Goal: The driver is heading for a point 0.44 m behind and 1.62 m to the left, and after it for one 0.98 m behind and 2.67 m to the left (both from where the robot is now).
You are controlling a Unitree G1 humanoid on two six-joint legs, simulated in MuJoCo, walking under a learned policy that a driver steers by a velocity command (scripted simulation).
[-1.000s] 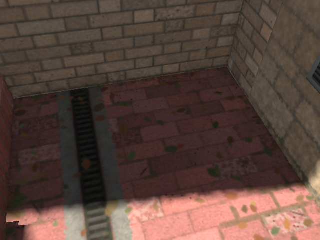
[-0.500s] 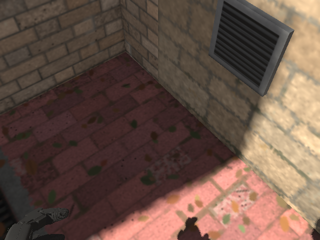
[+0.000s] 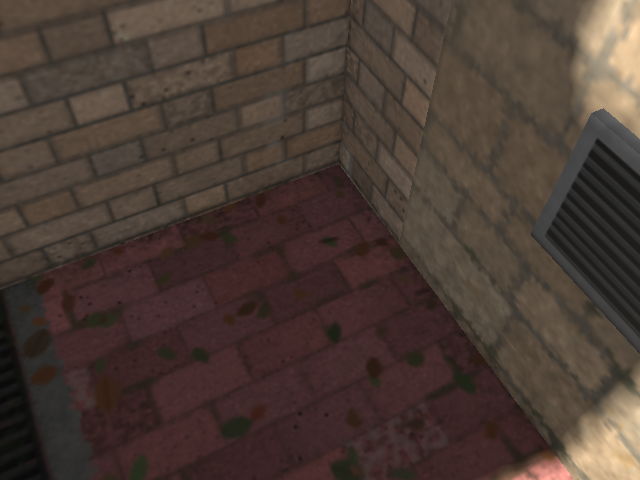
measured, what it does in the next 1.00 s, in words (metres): steps on the spot, turning left: right foot, then left foot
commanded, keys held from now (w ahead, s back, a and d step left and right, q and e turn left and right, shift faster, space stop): q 1.00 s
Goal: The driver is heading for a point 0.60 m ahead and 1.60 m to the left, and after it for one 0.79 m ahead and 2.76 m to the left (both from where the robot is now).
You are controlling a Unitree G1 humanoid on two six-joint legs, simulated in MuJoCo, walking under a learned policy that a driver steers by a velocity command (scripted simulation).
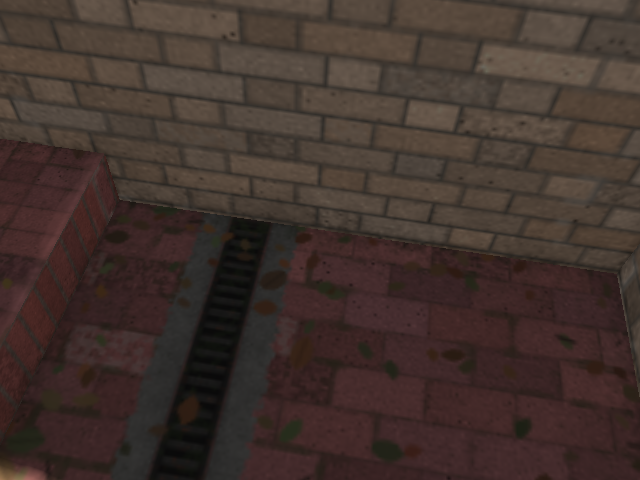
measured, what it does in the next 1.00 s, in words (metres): walks ahead, turning left: right foot, then left foot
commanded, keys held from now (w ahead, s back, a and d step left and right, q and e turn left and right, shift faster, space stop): q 0.02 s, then w+q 0.22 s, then q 0.40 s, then w+q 0.36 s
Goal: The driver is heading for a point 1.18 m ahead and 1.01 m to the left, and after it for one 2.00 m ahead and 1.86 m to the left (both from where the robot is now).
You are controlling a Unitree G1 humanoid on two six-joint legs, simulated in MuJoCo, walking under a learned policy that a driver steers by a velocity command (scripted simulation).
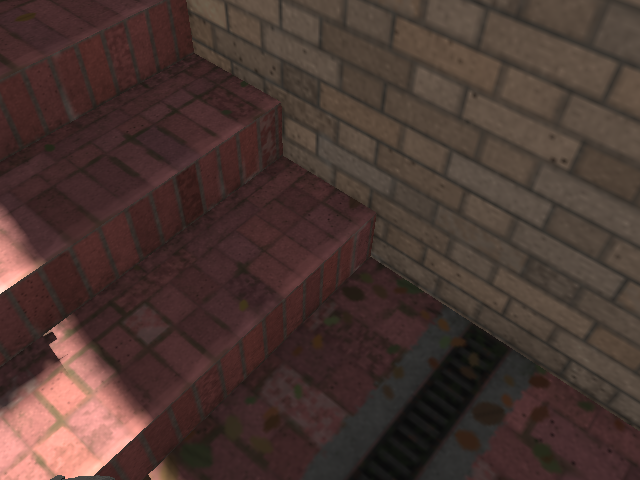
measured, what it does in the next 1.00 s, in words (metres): walks ahead, turning left: right foot, then left foot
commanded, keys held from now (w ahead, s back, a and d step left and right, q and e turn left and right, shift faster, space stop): w+q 0.50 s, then w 0.50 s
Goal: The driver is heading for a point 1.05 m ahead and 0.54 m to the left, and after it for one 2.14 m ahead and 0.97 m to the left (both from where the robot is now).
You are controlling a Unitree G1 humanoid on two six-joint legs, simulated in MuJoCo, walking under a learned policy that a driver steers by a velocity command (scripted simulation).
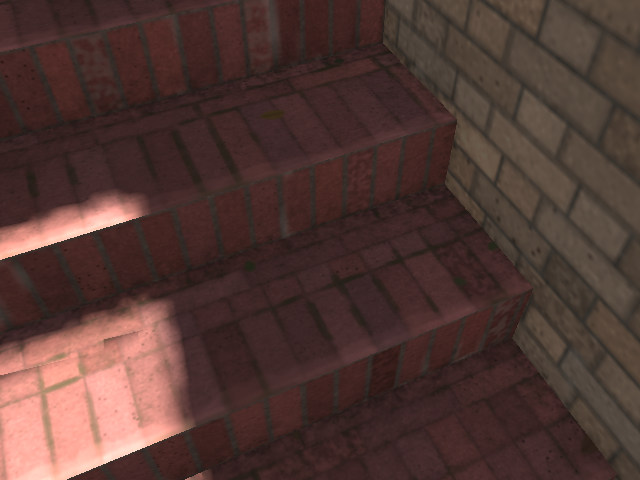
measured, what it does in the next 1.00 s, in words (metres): climbs, turning left: right foot, then left foot 0.17 m higher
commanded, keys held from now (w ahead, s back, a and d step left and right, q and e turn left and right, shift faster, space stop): w+q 0.92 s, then q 0.08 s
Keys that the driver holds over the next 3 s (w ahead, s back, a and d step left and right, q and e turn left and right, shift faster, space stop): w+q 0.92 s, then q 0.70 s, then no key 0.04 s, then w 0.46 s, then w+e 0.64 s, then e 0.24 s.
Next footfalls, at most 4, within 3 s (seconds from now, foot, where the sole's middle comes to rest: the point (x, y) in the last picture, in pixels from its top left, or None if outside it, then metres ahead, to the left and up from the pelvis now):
0.04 right None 0.11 -0.10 -0.78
0.46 left None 0.33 0.09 -0.61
0.94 right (289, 319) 0.68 0.06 -0.43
1.36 left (140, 358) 0.61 0.31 -0.43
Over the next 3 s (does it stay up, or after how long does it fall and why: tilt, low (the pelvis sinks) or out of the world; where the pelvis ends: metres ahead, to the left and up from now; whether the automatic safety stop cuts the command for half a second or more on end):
stays up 0.97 0.47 0.51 its command is cut before an obstacle after 2.2 s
